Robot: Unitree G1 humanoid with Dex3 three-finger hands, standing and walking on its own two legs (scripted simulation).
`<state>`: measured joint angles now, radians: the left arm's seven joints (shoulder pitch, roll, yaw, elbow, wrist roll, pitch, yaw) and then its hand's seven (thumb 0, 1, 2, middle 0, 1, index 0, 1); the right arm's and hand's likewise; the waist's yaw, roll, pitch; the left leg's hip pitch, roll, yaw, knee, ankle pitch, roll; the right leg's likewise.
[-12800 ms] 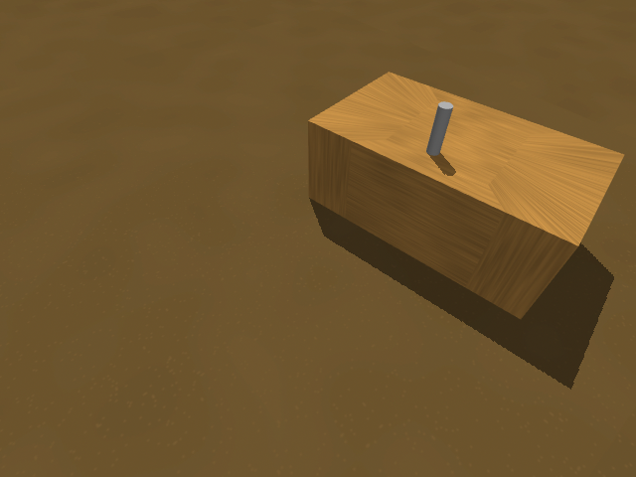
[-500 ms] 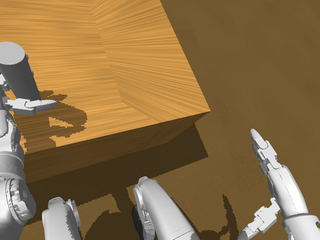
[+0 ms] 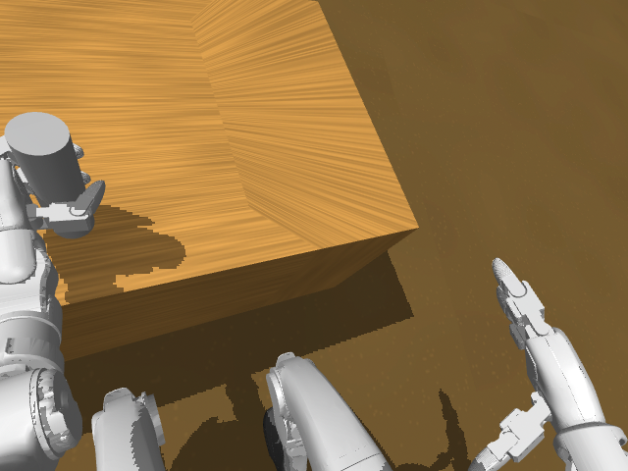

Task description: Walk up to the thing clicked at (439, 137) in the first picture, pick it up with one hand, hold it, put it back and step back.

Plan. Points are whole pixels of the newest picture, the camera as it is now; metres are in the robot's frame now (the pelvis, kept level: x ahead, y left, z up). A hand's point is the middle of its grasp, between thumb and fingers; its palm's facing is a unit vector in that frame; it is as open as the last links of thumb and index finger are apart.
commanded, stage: settle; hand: left
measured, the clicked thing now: (58, 185) +0.51 +0.17 -0.05
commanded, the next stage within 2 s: lift in 0.80 s
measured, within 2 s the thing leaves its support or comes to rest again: leaves its support in 0.02 s
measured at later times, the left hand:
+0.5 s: hand (62, 159) +0.51 +0.16 +0.00, palm faces +0.13 -0.99 -0.02, open 7.4 cm
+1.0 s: hand (52, 141) +0.52 +0.16 +0.03, palm faces +0.13 -0.99 -0.03, open 7.4 cm
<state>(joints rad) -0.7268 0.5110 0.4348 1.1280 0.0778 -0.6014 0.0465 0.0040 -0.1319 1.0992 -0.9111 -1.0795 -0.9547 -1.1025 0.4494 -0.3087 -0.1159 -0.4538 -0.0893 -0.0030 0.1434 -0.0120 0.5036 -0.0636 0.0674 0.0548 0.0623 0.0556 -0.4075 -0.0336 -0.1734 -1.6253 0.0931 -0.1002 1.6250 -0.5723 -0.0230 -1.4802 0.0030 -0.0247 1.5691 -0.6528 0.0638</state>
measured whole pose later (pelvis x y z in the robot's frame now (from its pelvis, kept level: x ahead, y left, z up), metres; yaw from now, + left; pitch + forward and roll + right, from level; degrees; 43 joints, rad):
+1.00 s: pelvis +0.01 +0.00 +0.04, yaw +1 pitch +28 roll -5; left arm -0.77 0.46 0.38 1.17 0.04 -0.57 0.04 -0.01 -0.22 1.28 -0.88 -1.22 -0.91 -1.23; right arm 0.41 -0.27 -0.06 -0.27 -0.09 0.03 0.10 -0.01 0.52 -0.06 0.06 0.05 0.06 0.05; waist -0.33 -0.01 -0.17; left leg -1.43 0.10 -0.07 1.45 -0.53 -0.03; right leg -1.30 0.00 -0.01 1.41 -0.60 0.06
